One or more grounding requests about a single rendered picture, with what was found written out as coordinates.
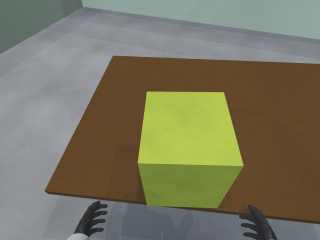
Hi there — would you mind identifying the robot right hand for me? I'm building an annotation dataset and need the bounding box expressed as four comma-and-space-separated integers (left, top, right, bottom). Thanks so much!
239, 204, 277, 240

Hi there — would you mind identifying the table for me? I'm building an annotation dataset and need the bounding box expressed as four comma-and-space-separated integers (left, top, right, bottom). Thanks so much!
45, 55, 320, 224

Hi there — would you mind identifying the carton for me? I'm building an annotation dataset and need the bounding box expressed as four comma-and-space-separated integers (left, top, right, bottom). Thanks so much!
137, 91, 244, 208

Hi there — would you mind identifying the robot left hand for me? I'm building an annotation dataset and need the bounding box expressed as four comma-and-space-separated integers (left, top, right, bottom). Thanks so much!
74, 200, 108, 237

